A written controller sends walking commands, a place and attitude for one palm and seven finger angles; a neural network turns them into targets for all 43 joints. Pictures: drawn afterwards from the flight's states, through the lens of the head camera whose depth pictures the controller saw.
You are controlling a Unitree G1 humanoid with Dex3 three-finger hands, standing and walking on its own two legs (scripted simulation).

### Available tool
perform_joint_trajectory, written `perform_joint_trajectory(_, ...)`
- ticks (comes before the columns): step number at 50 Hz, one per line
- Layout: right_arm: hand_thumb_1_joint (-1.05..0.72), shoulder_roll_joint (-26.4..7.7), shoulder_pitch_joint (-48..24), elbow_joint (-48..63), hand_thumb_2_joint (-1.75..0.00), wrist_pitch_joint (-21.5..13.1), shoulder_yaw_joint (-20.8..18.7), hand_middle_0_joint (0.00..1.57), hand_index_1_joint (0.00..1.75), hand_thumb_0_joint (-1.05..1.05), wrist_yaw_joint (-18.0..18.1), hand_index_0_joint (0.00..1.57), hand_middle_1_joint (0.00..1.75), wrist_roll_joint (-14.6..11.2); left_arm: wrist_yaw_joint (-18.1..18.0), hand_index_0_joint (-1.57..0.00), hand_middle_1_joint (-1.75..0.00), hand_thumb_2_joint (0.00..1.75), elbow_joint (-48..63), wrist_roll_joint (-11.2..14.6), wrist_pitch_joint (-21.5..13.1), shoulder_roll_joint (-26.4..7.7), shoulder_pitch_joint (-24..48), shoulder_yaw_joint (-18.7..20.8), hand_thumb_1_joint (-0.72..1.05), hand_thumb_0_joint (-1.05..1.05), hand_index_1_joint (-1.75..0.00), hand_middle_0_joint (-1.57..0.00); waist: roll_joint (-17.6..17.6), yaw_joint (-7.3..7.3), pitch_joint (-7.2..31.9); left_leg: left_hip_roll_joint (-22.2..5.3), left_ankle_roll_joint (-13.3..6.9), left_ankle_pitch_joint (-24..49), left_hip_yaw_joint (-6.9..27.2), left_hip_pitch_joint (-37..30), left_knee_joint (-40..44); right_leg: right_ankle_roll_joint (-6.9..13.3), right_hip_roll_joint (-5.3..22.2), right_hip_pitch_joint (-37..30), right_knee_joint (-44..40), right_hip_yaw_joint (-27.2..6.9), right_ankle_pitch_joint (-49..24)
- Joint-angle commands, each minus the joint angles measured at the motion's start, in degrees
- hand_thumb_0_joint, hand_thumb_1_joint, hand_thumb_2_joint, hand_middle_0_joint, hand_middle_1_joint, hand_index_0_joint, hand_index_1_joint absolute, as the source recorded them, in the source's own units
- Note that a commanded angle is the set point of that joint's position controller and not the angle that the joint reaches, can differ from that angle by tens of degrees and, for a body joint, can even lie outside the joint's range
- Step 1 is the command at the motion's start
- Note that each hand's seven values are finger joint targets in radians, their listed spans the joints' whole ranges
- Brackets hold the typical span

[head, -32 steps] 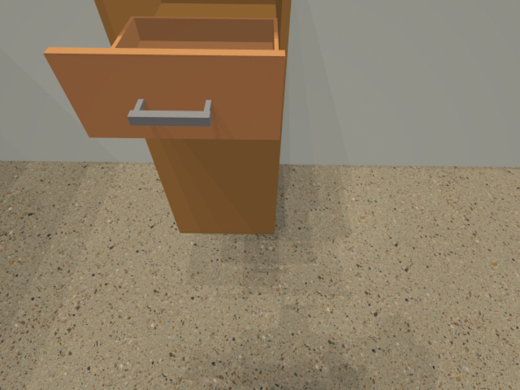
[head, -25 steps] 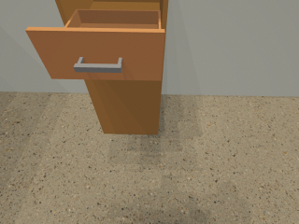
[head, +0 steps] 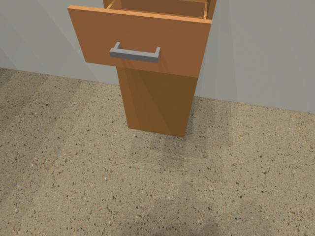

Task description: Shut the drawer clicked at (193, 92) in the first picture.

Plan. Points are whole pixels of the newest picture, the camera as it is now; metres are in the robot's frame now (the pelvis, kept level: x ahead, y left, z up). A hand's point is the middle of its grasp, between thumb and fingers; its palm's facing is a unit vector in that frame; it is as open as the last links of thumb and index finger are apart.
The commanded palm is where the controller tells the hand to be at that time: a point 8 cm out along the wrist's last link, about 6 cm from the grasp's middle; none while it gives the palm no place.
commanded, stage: stand and wait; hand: left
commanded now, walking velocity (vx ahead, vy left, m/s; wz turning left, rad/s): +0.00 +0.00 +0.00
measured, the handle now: (136, 51) +0.57 +0.11 +0.15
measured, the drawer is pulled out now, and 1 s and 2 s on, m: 0.28 0.28 0.28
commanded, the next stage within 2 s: look at it before walking up in 0.50 s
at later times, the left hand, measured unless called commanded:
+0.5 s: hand out of the picture +0.05 +0.18 -0.16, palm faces +0.00 -0.96 -0.27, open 7.4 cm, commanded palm none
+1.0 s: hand out of the picture +0.07 +0.20 -0.16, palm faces -0.04 -0.96 -0.29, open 7.4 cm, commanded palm none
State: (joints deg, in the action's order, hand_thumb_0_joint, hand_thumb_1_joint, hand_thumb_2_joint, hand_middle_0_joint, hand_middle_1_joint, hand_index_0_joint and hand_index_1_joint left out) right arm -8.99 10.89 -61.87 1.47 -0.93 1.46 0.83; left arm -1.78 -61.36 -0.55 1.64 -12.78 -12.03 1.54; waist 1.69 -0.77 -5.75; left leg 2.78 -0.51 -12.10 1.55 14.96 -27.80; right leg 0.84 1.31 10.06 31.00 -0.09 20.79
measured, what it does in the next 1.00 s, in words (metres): stands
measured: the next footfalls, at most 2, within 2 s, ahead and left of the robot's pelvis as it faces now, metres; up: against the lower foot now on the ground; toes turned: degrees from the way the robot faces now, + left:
right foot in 2.00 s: +0.23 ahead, -0.16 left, +0.00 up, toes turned -5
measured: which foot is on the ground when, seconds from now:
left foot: down 0.00-1.00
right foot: down 0.00-1.00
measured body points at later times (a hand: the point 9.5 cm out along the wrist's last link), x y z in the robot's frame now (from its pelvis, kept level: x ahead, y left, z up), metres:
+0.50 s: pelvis +0.00 -0.03 +0.01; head +0.03 -0.03 +0.46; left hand +0.05 +0.23 -0.14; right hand +0.04 -0.30 -0.14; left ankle +0.03 +0.12 -0.73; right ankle -0.04 -0.11 -0.73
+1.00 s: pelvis +0.01 -0.02 +0.01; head +0.04 -0.02 +0.46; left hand +0.07 +0.25 -0.14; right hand +0.04 -0.28 -0.14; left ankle +0.03 +0.12 -0.73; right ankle -0.04 -0.11 -0.73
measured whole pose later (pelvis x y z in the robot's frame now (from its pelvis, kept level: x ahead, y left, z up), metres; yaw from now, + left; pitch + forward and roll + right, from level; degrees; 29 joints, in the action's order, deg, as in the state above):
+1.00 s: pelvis +0.01 -0.02 +0.01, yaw -2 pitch -1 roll +0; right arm -13.6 9.2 -64.2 0.6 -0.4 1.4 0.5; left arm -1.3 -62.9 -0.1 0.0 -15.4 -9.3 0.9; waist 0.1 0.6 -4.4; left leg -1.5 1.8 -9.9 1.4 9.7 -20.8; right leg 2.3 -2.7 3.6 19.2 -0.9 14.4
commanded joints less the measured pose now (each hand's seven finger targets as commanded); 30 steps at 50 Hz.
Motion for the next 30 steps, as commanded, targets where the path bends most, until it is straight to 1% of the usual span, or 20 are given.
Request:
perform_joint_trajectory(1, -0.9, -7.74, 1.97, 1.89, -0.9, -0.63, -1.87, 0.2, 0.3, 0.0, -0.2, 0.2, 0.3, -0.54, 0.1, -0.2, -0.3, 0.9, 0.69, 0.06, -1.76, -8.14, -3.22, 0.7, 0.9, 0.0, -0.3, -0.2, -1.9, 1.97, 4.36, -4.95, 0.3, -0.21, 4.53, -6.19, 5.66, 2.73, 7.78, 4.02, -13.53, -6.75, -2.33)
perform_joint_trajectory(2, -0.9, -7.91, 1.66, 1.34, -0.9, -0.41, -1.86, 0.2, 0.3, 0.0, -0.04, 0.2, 0.3, -0.28, 0.07, -0.2, -0.3, 0.9, 0.77, 0.01, -2.08, -8.04, -2.1, 0.66, 0.9, 0.0, -0.3, -0.2, 0.63, 2.03, 4.08, -5.45, 0.08, 2.82, 4.31, -7.07, 4.15, 2.46, 6.49, 4.6, -13.74, -6.67, -4.06)
perform_joint_trajectory(3, -0.9, -8.64, 1.67, 1.41, -0.9, -0.47, -2.13, 0.2, 0.3, 0.0, 0.08, 0.2, 0.3, -0.33, -0.04, -0.2, -0.3, 0.9, 0.8, -0.06, -2.36, -8.25, -2.14, 0.81, 0.9, 0.0, -0.3, -0.2, 1.82, 2.1, 4.0, -5.95, -0.14, 5.07, 4.01, -7.73, 3.86, 2.3, 6.04, 4.03, -14.01, -6.18, -6.78)
perform_joint_trajectory(4, -0.9, -8.76, 1.76, 1.05, -0.9, -0.59, -2.02, 0.2, 0.3, 0.0, 0.12, 0.2, 0.3, -0.3, -0.14, -0.2, -0.3, 0.9, 0.58, 0.02, -2.44, -8.13, -2.23, 0.68, 0.9, 0.0, -0.3, -0.2, 1.53, 2.14, 3.51, -6.28, -0.15, 6.82, 4.15, -7.66, 4.12, 2.08, 6.03, 3.44, -14.16, -5.9, -9.39)
perform_joint_trajectory(5, -0.9, -9.15, 1.69, 0.74, -0.9, -0.72, -1.92, 0.2, 0.3, 0.0, 0.24, 0.2, 0.3, -0.26, -0.25, -0.2, -0.3, 0.9, 0.33, 0.08, -2.57, -7.95, -2.5, 0.63, 0.9, 0.0, -0.3, -0.2, 0.32, 2.14, 3.26, -6.78, -0.16, 8.59, 4.03, -7.96, 4.43, 1.9, 5.59, 2.93, -13.85, -5.88, -12.37)
perform_joint_trajectory(7, -0.9, -9.39, 1.93, 0.29, -0.9, -0.85, -1.79, 0.2, 0.3, 0.0, 0.36, 0.2, 0.3, -0.32, -0.35, -0.2, -0.3, 0.9, -0.16, 0.16, -2.61, -7.85, -3.14, 0.61, 0.9, 0.0, -0.3, -0.2, -0.68, 1.93, 3.45, -7.35, -0.17, 9.46, 4.06, -7.92, 5.3, 1.67, 5.03, 1.58, -13.65, -5.21, -14.42)
perform_joint_trajectory(8, -0.9, -9.69, 1.64, 0.38, -0.9, -0.87, -1.88, 0.2, 0.3, 0.0, 0.41, 0.2, 0.3, -0.42, -0.39, -0.2, -0.3, 0.9, -0.21, 0.13, -2.65, -8.26, -3.39, 0.81, 0.9, 0.0, -0.3, -0.2, -0.3, 1.62, 2.55, -7.4, -0.21, 9.3, 3.82, -7.83, 5.43, 1.63, 4.89, 1.66, -14.11, -5.08, -14.51)
perform_joint_trajectory(9, -0.9, -9.8, 1.66, 0.2, -0.9, -0.89, -1.83, 0.2, 0.3, 0.0, 0.44, 0.2, 0.3, -0.32, -0.39, -0.2, -0.3, 0.9, -0.44, 0.15, -2.69, -8.24, -3.52, 0.72, 0.9, 0.0, -0.3, -0.2, -0.05, 1.76, 2.8, -7.55, -0.09, 9.07, 3.72, -7.94, 5.61, 1.61, 5.02, 1.37, -14.55, -5.15, -14.42)
perform_joint_trajectory(12, -0.9, -10.74, 1.34, 0.1, -0.9, -1.1, -1.77, 0.2, 0.3, 0.0, 0.59, 0.2, 0.3, -0.22, -0.34, -0.2, -0.3, 0.9, -0.46, 0.22, -2.82, -8.84, -3.13, 0.91, 0.9, 0.0, -0.3, -0.2, -1.47, 1.64, 3.41, -7.77, 0.03, 9.91, 3.64, -8.12, 5.89, 1.75, 4.83, 0.1, -14.66, -5.48, -16.35)
perform_joint_trajectory(13, -0.9, -10.83, 0.97, 0.17, -0.9, -1.13, -1.85, 0.2, 0.3, 0.0, 0.64, 0.2, 0.3, -0.28, -0.36, -0.2, -0.3, 0.9, -0.19, 0.24, -2.9, -9.12, -3.26, 1.08, 0.9, 0.0, -0.3, -0.2, 0.19, 1.37, 2.9, -7.96, -0.05, 9.58, 3.43, -8.27, 5.95, 1.53, 4.49, 0.23, -15.14, -5.3, -16.17)
perform_joint_trajectory(17, -0.9, -11.72, 0.57, 0.08, -0.9, -1.2, -1.74, 0.2, 0.3, 0.0, 0.68, 0.2, 0.3, -0.12, -0.31, -0.2, -0.3, 0.9, -0.06, 0.29, -2.89, -9.93, -2.17, 1.26, 0.9, 0.0, -0.3, -0.2, -0.92, 1.38, 3.39, -8.0, 0.25, 10.44, 3.12, -7.87, 5.9, 1.33, 5.01, -1.23, -15.22, -5.67, -19.19)
perform_joint_trajectory(18, -0.9, -11.91, 0.28, 0.24, -0.9, -1.25, -1.94, 0.2, 0.3, 0.0, 0.74, 0.2, 0.3, -0.17, -0.33, -0.2, -0.3, 0.9, 0.17, 0.28, -3.02, -10.45, -2.35, 1.5, 0.9, 0.0, -0.3, -0.2, -0.43, 1.09, 3.72, -8.08, 0.17, 10.17, 2.81, -8.32, 5.77, 0.86, 4.83, -1.37, -15.61, -5.78, -19.37)
perform_joint_trajectory(19, -0.9, -12.07, 0.35, 0.16, -0.9, -1.24, -1.91, 0.2, 0.3, 0.0, 0.74, 0.2, 0.3, -0.09, -0.34, -0.2, -0.3, 0.9, 0.16, 0.29, -2.97, -10.59, -1.81, 1.51, 0.9, 0.0, -0.3, -0.2, -1.27, 1.3, 3.94, -8.04, 0.29, 10.36, 2.86, -8.02, 5.58, 0.73, 5.05, -1.86, -15.52, -5.93, -20.16)
perform_joint_trajectory(22, -0.9, -12.7, 0.12, 0.21, -0.9, -1.34, -1.78, 0.2, 0.3, 0.0, 0.76, 0.2, 0.3, 0.0, -0.24, -0.2, -0.3, 0.9, 0.51, 0.36, -2.93, -11.11, -0.65, 1.58, 0.9, 0.0, -0.3, -0.2, -1.74, 1.19, 4.36, -8.33, 0.44, 11.64, 2.73, -7.64, 5.86, 0.91, 5.11, -3.12, -15.0, -5.77, -22.8)
perform_joint_trajectory(23, -0.9, -12.75, -0.23, 0.37, -0.9, -1.35, -1.86, 0.2, 0.3, 0.0, 0.81, 0.2, 0.3, -0.09, -0.26, -0.2, -0.3, 0.9, 0.81, 0.32, -2.93, -11.49, -0.7, 1.78, 0.9, 0.0, -0.3, -0.2, -0.73, 0.91, 3.54, -8.29, 0.35, 11.56, 2.6, -7.7, 5.86, 0.43, 4.77, -2.64, -15.3, -5.65, -22.82)
perform_joint_trajectory(24, -0.9, -12.91, 0.12, 0.32, -0.9, -1.3, -1.83, 0.2, 0.3, 0.0, 0.82, 0.2, 0.3, -0.01, -0.27, -0.2, -0.3, 0.9, 0.78, 0.35, -2.86, -11.35, -0.17, 1.65, 0.9, 0.0, -0.3, -0.2, -1.17, 1.24, 3.9, -8.44, 0.45, 11.31, 2.68, -7.54, 5.94, 0.43, 4.88, -2.96, -15.34, -5.85, -22.46)
perform_joint_trajectory(25, -0.9, -13.15, -0.02, 0.34, -0.9, -1.33, -1.83, 0.2, 0.3, 0.0, 0.79, 0.2, 0.3, 0.05, -0.21, -0.2, -0.3, 0.9, 0.91, 0.36, -2.86, -11.54, 0.21, 1.73, 0.9, 0.0, -0.3, -0.2, -2.09, 1.19, 4.48, -8.5, 0.5, 11.79, 2.58, -7.55, 5.89, 0.49, 4.99, -3.6, -15.13, -5.89, -23.17)
perform_joint_trajectory(26, -0.9, -13.31, 0.03, 0.44, -0.9, -1.45, -1.72, 0.2, 0.3, 0.0, 0.78, 0.2, 0.3, 0.05, -0.15, -0.2, -0.3, 0.9, 1.09, 0.38, -2.87, -11.85, 0.46, 1.76, 0.9, 0.0, -0.3, -0.2, -1.89, 1.2, 5.12, -8.61, 0.49, 12.75, 2.77, -7.65, 6.03, 0.68, 4.9, -4.26, -14.71, -5.72, -24.25)
perform_joint_trajectory(28, -0.9, -13.57, -0.38, 0.6, -0.9, -1.51, -1.72, 0.2, 0.3, 0.0, 0.84, 0.2, 0.3, -0.04, -0.1, -0.2, -0.3, 0.9, 1.34, 0.34, -2.87, -11.98, 0.74, 1.79, 0.9, 0.0, -0.3, -0.2, -1.56, 0.95, 4.83, -8.73, 0.41, 12.32, 2.64, -7.92, 6.37, 0.58, 4.58, -3.88, -15.07, -5.67, -23.01)
perform_joint_trajectory(30, -0.9, -13.67, -0.36, 0.46, -0.9, -1.44, -1.59, 0.2, 0.3, 0.0, 0.73, 0.2, 0.3, 0.11, 0.01, -0.2, -0.3, 0.9, 1.41, 0.38, -2.7, -12.01, 1.43, 1.61, 0.9, 0.0, -0.3, -0.2, -3.1, 1.17, 4.47, -8.81, 0.53, 11.94, 2.9, -7.34, 6.71, 0.78, 4.69, -3.88, -15.19, -5.84, -21.45)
